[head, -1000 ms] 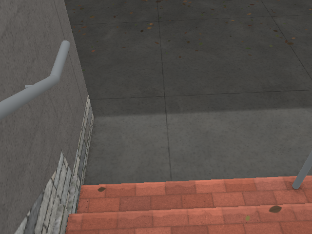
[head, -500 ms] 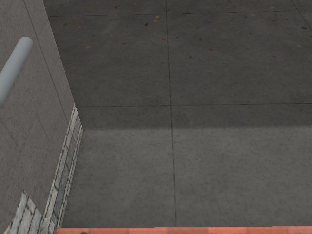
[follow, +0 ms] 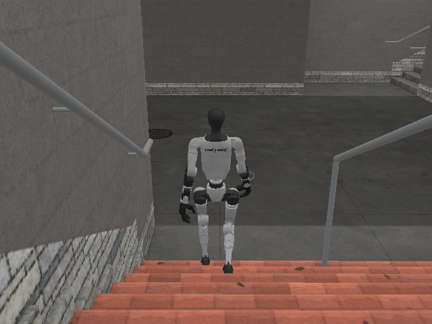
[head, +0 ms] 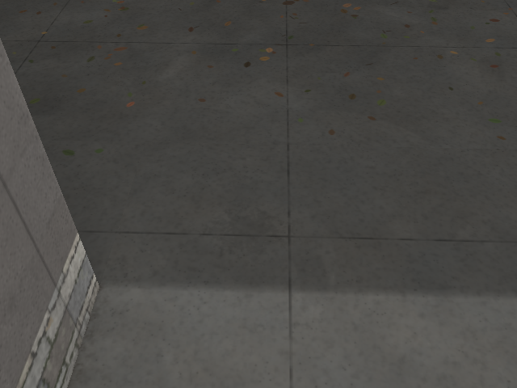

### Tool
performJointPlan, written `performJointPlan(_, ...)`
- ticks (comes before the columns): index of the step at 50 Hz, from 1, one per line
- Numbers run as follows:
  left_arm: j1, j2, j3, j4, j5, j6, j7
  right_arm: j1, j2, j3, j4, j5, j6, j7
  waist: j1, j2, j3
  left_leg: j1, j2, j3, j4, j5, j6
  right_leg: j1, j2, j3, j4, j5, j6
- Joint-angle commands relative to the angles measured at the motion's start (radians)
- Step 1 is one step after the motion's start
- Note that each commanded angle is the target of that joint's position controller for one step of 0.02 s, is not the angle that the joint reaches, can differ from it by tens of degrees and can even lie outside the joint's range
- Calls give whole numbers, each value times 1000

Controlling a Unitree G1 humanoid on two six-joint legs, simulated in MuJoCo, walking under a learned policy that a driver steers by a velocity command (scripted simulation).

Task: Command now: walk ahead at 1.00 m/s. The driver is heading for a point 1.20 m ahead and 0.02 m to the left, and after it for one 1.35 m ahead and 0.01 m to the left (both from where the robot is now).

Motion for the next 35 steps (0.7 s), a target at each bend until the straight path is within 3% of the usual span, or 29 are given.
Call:
performJointPlan(1, -389, 89, 31, -161, 15, -17, 16, 755, -204, -71, 231, -8, 26, 13, -406, 159, 54, 865, 158, -185, -16, -31, 114, -911, 122, 113, 911, 32, -31)
performJointPlan(2, -244, 73, 24, -229, -2, -23, 20, 614, -136, -26, 196, -15, -1, 23, -172, 55, 76, 844, 266, -414, -52, 80, 83, -1051, 22, 230, 587, 203, -81)
performJointPlan(4, -216, 58, 22, -195, 49, -24, 20, 492, -131, -41, 199, -16, -37, -10, -60, -64, 114, 587, 366, -574, -132, -526, 201, -1047, -73, 262, 344, 286, -48)
performJointPlan(5, -319, 75, 22, -218, 69, -2, 13, 420, -128, -33, 171, -12, -48, -23, -59, 3, 171, 364, 434, -760, -209, -805, 249, -1056, -131, 289, 274, 257, -10)
performJointPlan(6, -469, 120, 30, -266, 51, 10, -12, 267, -88, -9, 123, -4, -62, -46, 10, -199, 288, -21, 301, -576, -272, -772, 195, -800, -148, 276, -157, 497, 60)
performJointPlan(7, -416, 103, 26, -255, 32, 17, -20, 183, -146, -27, 99, -9, -62, -60, 70, -75, 300, -292, 258, -438, -272, -588, 174, -464, -110, 158, -328, 609, 91)
performJointPlan(8, -270, 97, 31, -193, 35, 33, -32, 205, -210, -50, 103, -15, -73, -50, 98, -16, 196, -373, 238, -372, -186, -479, 160, -214, -71, 65, -217, 770, 80)
performJointPlan(9, -288, 93, 32, -188, 11, 18, -45, 220, -126, -41, 126, 13, -98, -52, 97, -86, 169, -358, 145, -269, -87, -700, 112, -194, -117, 114, -354, 1081, 68)
performJointPlan(10, -287, 52, 9, -184, 6, 17, -63, 167, -100, -29, 112, 36, -102, -47, 115, -34, 150, -426, 53, -129, -93, -832, 63, -15, -103, 55, -556, 1257, 62)
performJointPlan(12, -427, 86, 6, -213, 1, 21, -68, 224, -105, -36, 121, 38, -82, -30, 24, 71, 173, -276, 42, -109, -56, -728, 58, 48, -104, -25, -718, 1180, 66)
performJointPlan(14, -417, 122, 13, -222, 25, 21, -56, 363, -92, -31, 160, 12, -46, -29, -15, 1, 181, -10, 62, -128, 150, -415, 78, 9, -81, -107, -878, 1010, 48)
performJointPlan(15, -241, 149, 30, -171, 35, 15, -45, 377, -124, -36, 171, -8, -23, -38, 63, -10, 102, 121, 82, -135, 408, -152, 88, 91, -99, -64, -998, 955, 8)
performJointPlan(16, -49, 207, 59, -113, 55, 13, -43, 365, -139, -45, 175, -3, -7, -39, 157, -42, 11, 100, 22, -103, 809, -139, 73, 251, -133, 16, -1049, 918, -52)
performJointPlan(17, 77, 251, 73, -74, 52, 12, -46, 322, -75, -42, 133, 1, -15, -39, 163, -185, -67, -230, -89, -94, 1200, -900, 56, 526, -264, 150, -781, 1094, -91)
performJointPlan(18, 131, 237, 60, -77, 45, 8, -44, 372, -51, -27, 67, 33, -27, -57, 105, -220, -215, -489, -48, -203, 1255, -932, 77, 775, -380, 337, -593, 1230, -96)
performJointPlan(19, 135, 308, 86, -74, 35, 7, -22, 288, -68, -16, 14, 46, -36, -56, 155, -302, -287, -739, -53, -160, 1291, -867, 59, 842, -529, 676, -838, 610, -258)
performJointPlan(20, 79, 236, 74, -80, 39, 10, 0, 152, -89, -17, -16, 11, -39, -50, 137, -135, -152, -807, 23, -157, 1160, -785, 51, 675, -525, 777, -1012, 235, -256)
performJointPlan(21, -6, 166, 50, -95, 51, -10, 8, 16, -129, -36, -35, -3, -48, -42, 133, 10, -5, -790, 52, -200, 991, -660, 31, 503, -490, 691, -1013, 336, -205)
performJointPlan(22, -16, 156, 39, -70, 56, -26, 15, -34, -69, -24, -62, -20, -32, -21, 69, 31, 82, -691, 65, -197, 892, -656, -3, 256, -479, 651, -994, 566, -203)
performJointPlan(23, -60, 130, 28, -73, 43, -33, 19, -62, -39, -14, -94, -30, -9, 0, 0, 47, 135, -584, 110, -196, 725, -662, -27, 56, -437, 559, -1034, 572, -176)
performJointPlan(25, -219, 137, 28, -125, 27, -37, 25, -64, -10, 7, -142, -12, 11, 18, -100, -99, 173, -334, 142, -155, 415, -531, -61, -232, -332, 381, -1183, 575, -130)
performJointPlan(26, -238, 119, 25, -139, 15, -34, 20, -56, -18, 9, -132, -13, 9, 26, -103, -90, 150, -188, 135, -114, 282, -399, -61, -277, -251, 252, -1200, 699, -113)
performJointPlan(27, -278, 159, 38, -162, 2, -39, 12, -12, -15, 17, -133, -3, 5, 32, -136, -172, 138, 27, 124, -76, 141, -319, -56, -395, -244, 204, -1212, 734, -109)
performJointPlan(29, -215, 191, 50, -152, -26, -44, -6, -39, -59, 5, -109, 14, 8, 29, -109, -70, 137, 176, 49, 19, 42, -273, -42, -296, -233, 141, -1257, 890, -108)
performJointPlan(30, -178, 210, 54, -145, -28, -41, -13, -38, -79, -4, -100, 14, 6, 21, -103, -32, 122, 179, 7, 58, -21, -296, -25, -156, -219, 103, -1187, 1108, -99)
performJointPlan(32, -143, 247, 64, -136, -6, -25, -16, 248, -142, -44, -10, 5, 0, -1, -233, -36, -68, 466, -71, 103, -83, -373, 13, -31, -202, 37, -753, 1414, -58)
performJointPlan(33, -183, 222, 62, -145, 6, -19, -16, 443, -216, -74, 38, -8, -2, -14, -326, -69, -158, 660, 21, 0, -74, -463, 54, -166, -151, 2, -383, 1255, -32)
performJointPlan(34, -187, 60, 39, -185, 7, -21, -16, 491, -285, -80, 53, -22, -5, -19, -276, 150, -220, 775, 267, -410, -155, -768, 94, -417, -6, 28, 120, 323, -11)
performJointPlan(35, -142, 110, 51, -264, -33, -36, -12, 421, -272, -75, 31, -4, 4, -17, -193, 265, -302, 857, 365, -851, -416, -976, 124, -628, 10, 168, 193, 312, -37)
